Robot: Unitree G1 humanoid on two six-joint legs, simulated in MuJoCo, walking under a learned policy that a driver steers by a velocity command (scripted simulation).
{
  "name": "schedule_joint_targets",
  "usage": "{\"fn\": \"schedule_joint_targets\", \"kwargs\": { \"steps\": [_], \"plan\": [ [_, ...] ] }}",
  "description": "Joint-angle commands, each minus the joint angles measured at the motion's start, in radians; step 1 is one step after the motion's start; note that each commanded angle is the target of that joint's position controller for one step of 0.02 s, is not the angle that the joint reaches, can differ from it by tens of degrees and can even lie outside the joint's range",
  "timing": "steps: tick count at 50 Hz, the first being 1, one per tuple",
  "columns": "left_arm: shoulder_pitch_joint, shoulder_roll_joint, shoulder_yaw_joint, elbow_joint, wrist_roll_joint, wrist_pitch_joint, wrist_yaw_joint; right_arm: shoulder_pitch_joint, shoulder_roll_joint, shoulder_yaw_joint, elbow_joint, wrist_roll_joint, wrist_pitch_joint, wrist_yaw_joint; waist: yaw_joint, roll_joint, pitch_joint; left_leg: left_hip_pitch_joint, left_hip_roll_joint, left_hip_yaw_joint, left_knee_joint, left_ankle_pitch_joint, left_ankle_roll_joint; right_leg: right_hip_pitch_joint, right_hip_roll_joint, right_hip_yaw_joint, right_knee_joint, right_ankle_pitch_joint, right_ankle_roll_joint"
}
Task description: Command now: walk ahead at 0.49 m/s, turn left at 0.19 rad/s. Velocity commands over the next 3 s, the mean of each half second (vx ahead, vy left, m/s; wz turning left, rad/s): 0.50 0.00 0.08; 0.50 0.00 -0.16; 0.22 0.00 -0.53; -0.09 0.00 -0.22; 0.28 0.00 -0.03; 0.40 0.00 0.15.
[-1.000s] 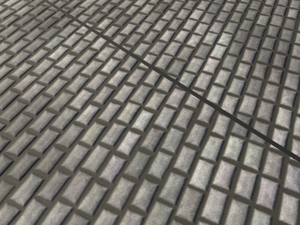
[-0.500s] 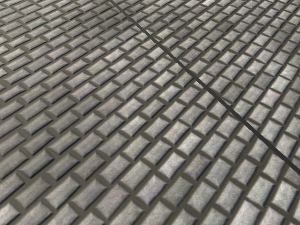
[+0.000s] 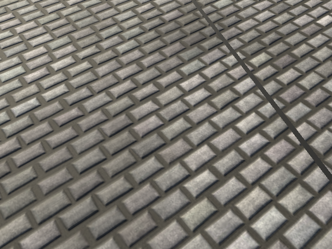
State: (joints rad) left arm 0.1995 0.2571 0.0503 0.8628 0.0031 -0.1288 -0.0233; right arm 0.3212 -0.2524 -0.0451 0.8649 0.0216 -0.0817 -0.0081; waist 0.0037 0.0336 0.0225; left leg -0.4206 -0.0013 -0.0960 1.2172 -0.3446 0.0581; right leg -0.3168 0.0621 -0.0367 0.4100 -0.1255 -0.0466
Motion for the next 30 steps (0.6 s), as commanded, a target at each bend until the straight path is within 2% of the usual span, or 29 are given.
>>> {"fn": "schedule_joint_targets", "kwargs": {
  "steps": [1, 4, 6, 9, 12, 15, 16, 17, 18, 19, 20, 21, 22, 23, 24, 25, 26, 27, 30],
  "plan": [
    [0.031, 0.071, 0.009, -0.026, 0.002, -0.010, -0.004, 0.026, -0.049, -0.014, -0.070, -0.005, -0.010, 0.001, -0.018, -0.090, -0.047, -0.187, 0.115, -0.010, -0.049, 0.054, -0.003, 0.167, -0.277, 0.318, -0.256, 0.052, -0.201],
    [0.074, 0.124, 0.020, -0.002, -0.008, -0.009, 0.003, -0.064, -0.032, -0.002, -0.112, -0.019, -0.007, -0.001, -0.006, -0.080, -0.009, -0.237, 0.139, 0.026, -0.215, 0.128, -0.028, 0.136, -0.282, 0.241, -0.299, 0.134, -0.216],
    [0.097, 0.141, 0.024, 0.006, -0.012, 0.000, 0.010, -0.138, -0.027, 0.005, -0.136, -0.021, -0.011, 0.003, 0.014, -0.078, -0.004, -0.233, 0.135, 0.044, -0.357, 0.244, -0.034, 0.141, -0.264, 0.190, -0.305, 0.145, -0.197],
    [0.142, 0.157, 0.023, 0.023, -0.024, 0.011, 0.013, -0.242, -0.028, 0.010, -0.161, -0.013, -0.017, 0.013, 0.049, -0.090, 0.011, -0.167, 0.097, 0.083, -0.536, 0.373, -0.041, 0.139, -0.235, 0.125, -0.288, 0.147, -0.162],
    [0.198, 0.164, 0.022, 0.049, -0.031, 0.023, 0.013, -0.323, -0.045, 0.008, -0.195, -0.002, -0.019, 0.025, 0.073, -0.103, 0.028, -0.156, 0.080, 0.085, -0.622, 0.377, -0.031, 0.208, -0.273, 0.140, -0.258, 0.109, -0.148],
    [0.196, 0.181, 0.026, 0.058, -0.032, 0.040, 0.016, -0.330, -0.077, -0.002, -0.216, -0.001, -0.026, 0.037, 0.044, -0.112, 0.027, -0.112, 0.060, 0.092, -0.687, 0.285, 0.006, 0.288, -0.316, 0.159, -0.192, 0.146, -0.123],
    [0.178, 0.188, 0.027, 0.055, -0.031, 0.047, 0.018, -0.276, -0.096, -0.013, -0.204, -0.004, -0.029, 0.038, 0.004, -0.114, -0.001, -0.024, 0.037, 0.113, -0.714, 0.266, 0.022, 0.291, -0.304, 0.141, -0.123, 0.255, -0.106],
    [0.172, 0.174, 0.020, 0.052, -0.026, 0.052, 0.019, -0.150, -0.132, -0.035, -0.166, -0.008, -0.029, 0.033, -0.057, -0.099, -0.075, 0.144, 0.009, 0.135, -0.732, 0.256, 0.046, 0.270, -0.258, 0.101, 0.030, 0.395, -0.083],
    [0.159, 0.137, 0.003, 0.029, -0.010, 0.051, 0.021, 0.042, -0.201, -0.062, -0.122, -0.015, -0.028, 0.024, -0.134, -0.037, -0.205, 0.417, 0.115, 0.020, -0.714, 0.263, 0.101, 0.125, -0.202, 0.046, 0.299, 0.325, -0.045],
    [0.263, 0.018, -0.034, 0.006, -0.004, 0.031, 0.017, 0.151, -0.314, -0.088, -0.105, -0.030, -0.019, 0.021, -0.113, 0.221, -0.338, 0.784, 0.363, -0.416, -0.785, 0.145, 0.253, -0.281, -0.040, -0.016, 0.700, -0.100, 0.028],
    [0.267, 0.065, -0.025, 0.023, -0.020, 0.008, 0.013, 0.180, -0.236, -0.067, -0.096, -0.020, -0.018, 0.028, -0.120, 0.228, -0.389, 0.806, 0.405, -0.650, -0.911, 0.054, 0.286, -0.417, -0.033, 0.131, 0.857, -0.434, 0.018],
    [0.181, 0.153, 0.000, -0.001, -0.045, -0.003, 0.009, 0.096, -0.178, -0.047, -0.107, -0.015, -0.021, 0.030, -0.101, 0.152, -0.236, 0.684, 0.371, -0.511, -0.918, 0.053, 0.232, -0.495, -0.094, 0.139, 0.906, -0.370, -0.003],
    [0.118, 0.152, 0.001, -0.015, -0.043, -0.003, 0.012, 0.009, -0.145, -0.036, -0.125, -0.014, -0.021, 0.031, -0.072, 0.082, -0.158, 0.544, 0.328, -0.370, -0.933, 0.137, 0.199, -0.472, -0.144, 0.114, 0.871, -0.270, -0.008],
    [0.073, 0.136, 0.005, -0.017, -0.022, 0.007, 0.019, -0.056, -0.105, -0.024, -0.131, -0.018, -0.020, 0.039, -0.046, 0.007, -0.085, 0.415, 0.267, -0.262, -0.971, 0.217, 0.165, -0.430, -0.174, 0.100, 0.810, -0.198, -0.008],
    [0.101, 0.117, 0.007, -0.021, -0.018, 0.018, 0.020, -0.084, -0.105, -0.023, -0.133, -0.025, -0.025, 0.040, -0.005, 0.066, -0.077, 0.339, 0.254, -0.209, -1.003, 0.269, 0.168, -0.368, -0.201, 0.109, 0.761, -0.149, 0.000],
    [0.113, 0.104, 0.005, -0.011, -0.012, 0.030, 0.020, -0.087, -0.086, -0.020, -0.126, -0.024, -0.031, 0.046, 0.004, 0.061, -0.061, 0.286, 0.222, -0.157, -1.023, 0.367, 0.161, -0.318, -0.209, 0.105, 0.741, -0.128, 0.005],
    [0.135, 0.082, 0.004, -0.010, -0.014, 0.041, 0.019, -0.082, -0.101, -0.025, -0.115, -0.023, -0.037, 0.046, 0.024, 0.074, -0.072, 0.272, 0.222, -0.130, -1.042, 0.374, 0.176, -0.304, -0.204, 0.098, 0.722, -0.102, 0.016],
    [0.120, 0.081, 0.006, -0.010, -0.015, 0.049, 0.022, -0.074, -0.108, -0.028, -0.105, -0.024, -0.041, 0.044, 0.026, 0.043, -0.061, 0.256, 0.211, -0.105, -1.061, 0.382, 0.180, -0.312, -0.208, 0.096, 0.702, -0.077, 0.021],
    [0.008, 0.075, 0.008, -0.052, -0.004, 0.055, 0.025, -0.014, -0.127, -0.033, -0.067, -0.021, -0.038, 0.027, 0.004, 0.009, -0.016, 0.288, 0.217, -0.060, -1.084, 0.456, 0.184, -0.410, -0.210, 0.097, 0.552, 0.046, 0.042]
  ]
}}
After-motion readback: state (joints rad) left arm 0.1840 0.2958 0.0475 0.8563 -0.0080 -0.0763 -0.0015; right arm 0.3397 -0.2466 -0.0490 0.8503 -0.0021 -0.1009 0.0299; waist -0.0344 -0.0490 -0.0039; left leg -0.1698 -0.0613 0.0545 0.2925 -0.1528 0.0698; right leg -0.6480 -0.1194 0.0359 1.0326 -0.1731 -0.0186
